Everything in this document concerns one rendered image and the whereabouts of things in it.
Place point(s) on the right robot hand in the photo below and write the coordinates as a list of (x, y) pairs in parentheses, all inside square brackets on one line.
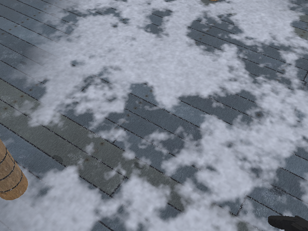
[(287, 223)]

